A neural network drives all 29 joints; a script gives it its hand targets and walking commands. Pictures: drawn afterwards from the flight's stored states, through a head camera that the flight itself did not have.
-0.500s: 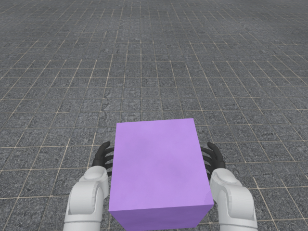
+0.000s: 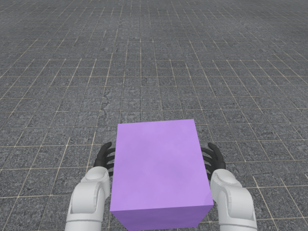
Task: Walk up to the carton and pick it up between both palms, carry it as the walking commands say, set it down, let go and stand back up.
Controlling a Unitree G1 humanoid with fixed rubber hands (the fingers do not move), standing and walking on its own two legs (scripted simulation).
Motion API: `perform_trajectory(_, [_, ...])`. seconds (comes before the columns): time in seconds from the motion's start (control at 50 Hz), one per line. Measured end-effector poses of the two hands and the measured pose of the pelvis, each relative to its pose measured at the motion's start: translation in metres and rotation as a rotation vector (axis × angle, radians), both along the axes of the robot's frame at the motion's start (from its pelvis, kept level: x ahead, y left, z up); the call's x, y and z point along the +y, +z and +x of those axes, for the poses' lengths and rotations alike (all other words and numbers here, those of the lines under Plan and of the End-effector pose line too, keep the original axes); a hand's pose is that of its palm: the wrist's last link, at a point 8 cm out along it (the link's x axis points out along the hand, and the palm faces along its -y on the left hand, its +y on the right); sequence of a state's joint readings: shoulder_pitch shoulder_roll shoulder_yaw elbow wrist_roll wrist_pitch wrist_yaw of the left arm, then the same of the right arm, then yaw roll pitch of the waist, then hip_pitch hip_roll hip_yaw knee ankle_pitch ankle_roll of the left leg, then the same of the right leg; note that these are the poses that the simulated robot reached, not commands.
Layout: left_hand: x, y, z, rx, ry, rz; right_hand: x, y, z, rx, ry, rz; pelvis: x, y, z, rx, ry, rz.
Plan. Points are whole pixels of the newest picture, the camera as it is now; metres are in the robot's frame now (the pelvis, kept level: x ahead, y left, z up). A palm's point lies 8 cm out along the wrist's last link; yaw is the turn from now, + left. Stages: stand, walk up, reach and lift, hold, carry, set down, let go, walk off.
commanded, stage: carry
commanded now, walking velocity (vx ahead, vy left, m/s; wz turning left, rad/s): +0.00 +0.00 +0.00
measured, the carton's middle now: (159, 178) +0.29 +0.00 -0.01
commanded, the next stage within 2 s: hold in 0.42 s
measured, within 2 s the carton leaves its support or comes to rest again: neither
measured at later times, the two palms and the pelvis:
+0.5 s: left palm (104, 173) +0.27 +0.14 +0.03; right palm (218, 178) +0.27 -0.15 +0.04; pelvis +0.00 +0.00 +0.00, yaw +0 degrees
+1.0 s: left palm (116, 164) +0.29 +0.11 +0.04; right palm (230, 178) +0.27 -0.18 +0.05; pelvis +0.00 +0.00 +0.01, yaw +0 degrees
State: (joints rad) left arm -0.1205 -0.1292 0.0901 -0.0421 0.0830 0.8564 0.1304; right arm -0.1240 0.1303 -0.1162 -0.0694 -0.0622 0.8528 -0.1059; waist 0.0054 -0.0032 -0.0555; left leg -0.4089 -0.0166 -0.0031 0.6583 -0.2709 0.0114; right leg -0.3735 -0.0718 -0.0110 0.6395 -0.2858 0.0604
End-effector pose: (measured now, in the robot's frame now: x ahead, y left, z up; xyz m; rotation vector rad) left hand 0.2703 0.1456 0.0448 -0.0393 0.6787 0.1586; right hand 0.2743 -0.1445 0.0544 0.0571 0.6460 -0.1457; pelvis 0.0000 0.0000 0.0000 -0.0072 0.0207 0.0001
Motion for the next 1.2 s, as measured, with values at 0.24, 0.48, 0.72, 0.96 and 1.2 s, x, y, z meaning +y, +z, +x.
perform_trajectory(0.24, [-0.001,0.0,0.0,0.005,-0.003,-0.002,-0.001,0.0,-0.001,0.006,-0.003,-0.001,0.0,0.0,0.0,0.0,0.0,0.0])
perform_trajectory(0.48, [-0.005,-0.005,0.001,0.041,-0.029,0.025,-0.005,-0.008,-0.003,0.043,0.0,-0.017,-0.001,0.003,0.0,-0.054,-0.001,0.001])
perform_trajectory(0.72, [-0.027,0.002,0.014,-0.005,-0.13,0.054,-0.026,-0.004,-0.014,-0.001,-0.073,-0.005,-0.001,0.007,0.002,-0.136,-0.002,-0.001])
perform_trajectory(0.96, [-0.034,-0.002,0.021,0.021,-0.151,0.067,-0.033,-0.008,-0.009,0.025,-0.084,0.006,-0.004,0.007,0.002,-0.147,-0.004,-0.001])
perform_trajectory(1.2, [-0.036,0.001,0.027,0.019,-0.156,0.073,-0.035,-0.005,-0.003,0.023,-0.08,0.007,-0.006,0.01,0.008,-0.147,-0.005,0.002])
